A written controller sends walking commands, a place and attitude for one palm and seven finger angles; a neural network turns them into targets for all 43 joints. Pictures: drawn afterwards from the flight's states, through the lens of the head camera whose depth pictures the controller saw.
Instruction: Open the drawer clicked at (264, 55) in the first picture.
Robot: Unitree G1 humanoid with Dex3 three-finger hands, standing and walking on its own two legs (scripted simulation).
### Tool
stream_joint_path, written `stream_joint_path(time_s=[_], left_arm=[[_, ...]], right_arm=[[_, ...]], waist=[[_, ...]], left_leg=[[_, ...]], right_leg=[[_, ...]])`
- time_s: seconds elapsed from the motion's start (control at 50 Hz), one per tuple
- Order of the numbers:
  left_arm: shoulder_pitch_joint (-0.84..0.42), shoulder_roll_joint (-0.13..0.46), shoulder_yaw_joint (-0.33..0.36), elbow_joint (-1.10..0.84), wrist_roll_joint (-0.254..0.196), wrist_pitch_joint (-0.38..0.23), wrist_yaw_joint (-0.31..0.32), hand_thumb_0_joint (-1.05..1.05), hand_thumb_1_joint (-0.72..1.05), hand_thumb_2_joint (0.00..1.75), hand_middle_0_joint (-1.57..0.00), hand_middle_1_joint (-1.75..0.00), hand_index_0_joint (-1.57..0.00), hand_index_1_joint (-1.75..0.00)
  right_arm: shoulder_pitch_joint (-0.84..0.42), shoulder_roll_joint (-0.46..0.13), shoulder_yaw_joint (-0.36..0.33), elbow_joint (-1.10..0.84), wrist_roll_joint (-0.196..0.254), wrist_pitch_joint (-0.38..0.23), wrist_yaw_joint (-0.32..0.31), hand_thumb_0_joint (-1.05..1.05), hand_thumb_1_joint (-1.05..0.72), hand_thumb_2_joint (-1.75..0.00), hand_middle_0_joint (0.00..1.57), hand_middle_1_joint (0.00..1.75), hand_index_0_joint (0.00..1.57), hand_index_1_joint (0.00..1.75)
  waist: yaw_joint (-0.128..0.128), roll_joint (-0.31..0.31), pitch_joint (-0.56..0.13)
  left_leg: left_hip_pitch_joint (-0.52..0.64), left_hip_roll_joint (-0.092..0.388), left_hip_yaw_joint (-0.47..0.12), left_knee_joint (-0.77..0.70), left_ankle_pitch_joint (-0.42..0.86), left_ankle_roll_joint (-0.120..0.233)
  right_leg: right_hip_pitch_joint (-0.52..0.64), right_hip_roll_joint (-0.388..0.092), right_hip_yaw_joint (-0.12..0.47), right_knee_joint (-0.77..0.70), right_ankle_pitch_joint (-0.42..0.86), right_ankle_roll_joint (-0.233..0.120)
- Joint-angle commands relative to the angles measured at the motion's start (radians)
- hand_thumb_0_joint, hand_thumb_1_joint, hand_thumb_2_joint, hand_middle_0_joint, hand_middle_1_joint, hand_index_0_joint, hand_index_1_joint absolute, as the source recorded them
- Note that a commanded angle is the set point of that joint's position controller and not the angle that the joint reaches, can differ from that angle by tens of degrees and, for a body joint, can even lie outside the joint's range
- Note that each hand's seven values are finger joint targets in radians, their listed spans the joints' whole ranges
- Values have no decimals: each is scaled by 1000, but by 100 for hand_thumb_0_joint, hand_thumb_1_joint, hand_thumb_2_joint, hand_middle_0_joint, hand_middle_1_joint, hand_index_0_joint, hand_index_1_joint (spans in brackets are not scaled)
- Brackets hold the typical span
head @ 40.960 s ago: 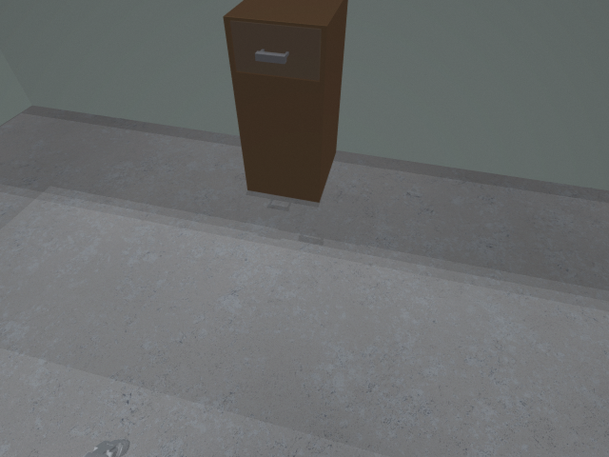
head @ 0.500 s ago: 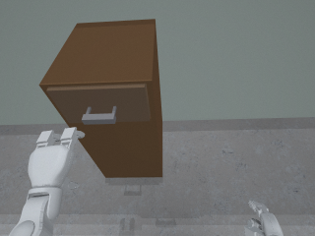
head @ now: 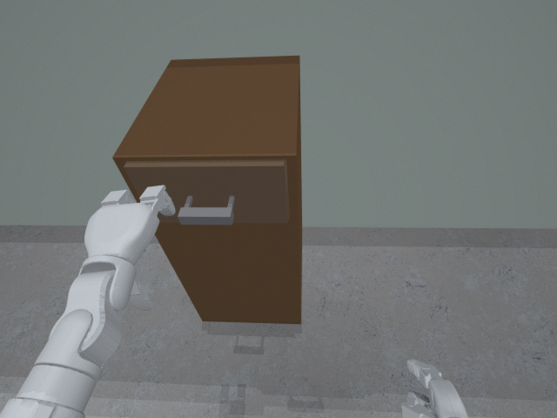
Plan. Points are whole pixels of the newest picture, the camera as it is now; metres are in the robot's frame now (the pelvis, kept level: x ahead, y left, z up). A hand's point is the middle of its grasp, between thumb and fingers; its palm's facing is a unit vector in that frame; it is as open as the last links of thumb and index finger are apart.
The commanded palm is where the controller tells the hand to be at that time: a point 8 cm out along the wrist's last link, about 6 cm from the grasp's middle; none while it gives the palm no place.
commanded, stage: raise the hand with hooked fingers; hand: left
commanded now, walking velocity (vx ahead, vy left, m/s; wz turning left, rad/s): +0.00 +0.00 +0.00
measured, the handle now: (208, 208) +0.52 +0.23 -0.05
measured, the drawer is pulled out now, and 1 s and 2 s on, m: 0.02 0.02 0.01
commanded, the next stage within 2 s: move the hooked fingers above the handle in 0.28 s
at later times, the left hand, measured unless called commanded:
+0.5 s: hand (167, 260) +0.31 +0.21 +0.07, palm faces +0.01 -0.07 -1.00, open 13.9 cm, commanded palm +0.29 +0.22 +0.13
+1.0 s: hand (181, 236) +0.37 +0.22 +0.04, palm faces -0.02 -0.06 -1.00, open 13.8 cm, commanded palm +0.35 +0.23 +0.10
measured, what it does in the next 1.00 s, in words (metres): stands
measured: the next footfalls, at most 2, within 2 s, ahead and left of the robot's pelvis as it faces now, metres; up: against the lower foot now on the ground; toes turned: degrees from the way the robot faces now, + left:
none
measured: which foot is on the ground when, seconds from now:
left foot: down 0.00-1.00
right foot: down 0.00-1.00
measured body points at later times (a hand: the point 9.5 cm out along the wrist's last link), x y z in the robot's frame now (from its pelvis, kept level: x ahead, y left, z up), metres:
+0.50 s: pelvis +0.00 -0.03 +0.00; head +0.01 -0.07 +0.45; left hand +0.30 +0.21 +0.12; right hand +0.19 -0.25 -0.11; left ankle +0.00 +0.08 -0.73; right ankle -0.02 -0.12 -0.73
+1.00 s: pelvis +0.02 -0.03 -0.01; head +0.06 -0.05 +0.44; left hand +0.37 +0.22 +0.10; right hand +0.16 -0.29 -0.13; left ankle +0.00 +0.08 -0.73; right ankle -0.02 -0.12 -0.73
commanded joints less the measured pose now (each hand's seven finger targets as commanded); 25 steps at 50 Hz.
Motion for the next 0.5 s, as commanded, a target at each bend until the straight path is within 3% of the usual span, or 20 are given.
stream_joint_path(time_s=[0.0, 0.08, 0.12, 0.2, 0.34, 0.38, 0.4, 0.42, 0.44, 0.46, 0.48], left_arm=[[-197, 167, 92, -234, -1, -69, 14, 0, -50, 30, -30, -120, -30, -120], [-230, 219, 156, -297, 14, -134, 70, 0, -50, 30, -30, -120, -30, -120], [-243, 240, 187, -294, 15, -146, 107, 0, -50, 30, -30, -120, -30, -120], [-231, 209, 169, -245, 12, -124, 155, 0, -50, 30, -30, -120, -30, -120], [-187, 144, 79, -196, -5, -41, 110, 0, -50, 30, -30, -120, -30, -120], [-208, 181, 99, -189, -2, -39, 92, 0, -50, 30, -30, -120, -30, -120], [-233, 167, 81, -171, 0, -40, 84, 0, -50, 30, -30, -120, -30, -120], [-258, 196, 106, -140, 3, -46, 80, 0, -50, 30, -30, -120, -30, -120], [-296, 194, 98, -122, 8, -59, 78, 0, -50, 30, -30, -120, -30, -120], [-308, 239, 142, -100, 17, -72, 83, 0, -50, 30, -30, -120, -30, -120], [-323, 233, 135, -97, 19, -84, 84, 0, -50, 30, -30, -120, -30, -120]], right_arm=[[-106, -129, -56, -157, -6, -52, -6, 0, -90, -90, 20, 30, 20, 30], [-105, -126, -60, -148, -12, -66, -7, 0, -90, -90, 20, 30, 20, 30], [-102, -127, -64, -140, -11, -69, -7, 0, -90, -90, 20, 30, 20, 30], [-103, -123, -72, -124, -1, -73, -7, 0, -90, -90, 20, 30, 20, 30], [-124, -131, -71, -133, 11, -69, -11, 0, -90, -90, 20, 30, 20, 30], [-131, -135, -66, -131, 9, -64, -19, 0, -90, -90, 20, 30, 20, 30], [-131, -133, -61, -131, 8, -63, -24, 0, -90, -90, 20, 30, 20, 30], [-128, -135, -59, -127, 9, -62, -29, 0, -90, -90, 20, 30, 20, 30], [-129, -133, -56, -121, 10, -64, -32, 0, -90, -90, 20, 30, 20, 30], [-121, -133, -57, -115, 8, -64, -38, 0, -90, -90, 20, 30, 20, 30], [-125, -129, -55, -119, 8, -65, -41, 0, -90, -90, 20, 30, 20, 30]], waist=[[0, -50, -229], [12, 1, -251], [15, -14, -244], [10, -9, -249], [-5, -79, -230], [-8, -108, -228], [-15, -120, -209], [-18, -142, -182], [-22, -138, -165], [-12, -122, -169], [-10, -106, -184]], left_leg=[[143, 51, -48, -72, 340, -32], [147, 45, -53, -70, 336, -37], [128, 42, -53, -75, 300, -38], [119, 32, -33, -68, 279, -35], [96, 23, -6, -72, 239, -17], [79, 17, 4, -67, 228, -12], [70, 15, 6, -67, 207, -9], [45, 16, 9, -67, 183, -8], [40, 13, 12, -65, 161, -6], [38, 12, 13, -64, 165, -6], [38, 5, 17, -55, 166, -5]], right_leg=[[43, 27, -31, -59, 211, -49], [39, 30, -27, -55, 201, -54], [38, 34, -27, -57, 175, -56], [26, 34, -22, -55, 184, -55], [59, 23, -5, -77, 199, -42], [73, 19, 5, -81, 214, -36], [60, 17, 4, -84, 203, -33], [54, 17, 10, -92, 177, -32], [33, 16, 12, -94, 162, -30], [38, 17, 14, -89, 166, -33], [45, 14, 20, -88, 178, -31]])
